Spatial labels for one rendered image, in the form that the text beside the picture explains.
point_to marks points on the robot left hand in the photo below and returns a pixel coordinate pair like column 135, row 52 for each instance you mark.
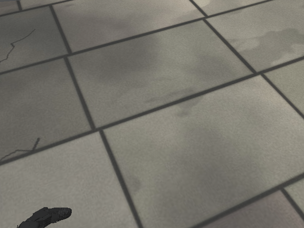
column 45, row 216

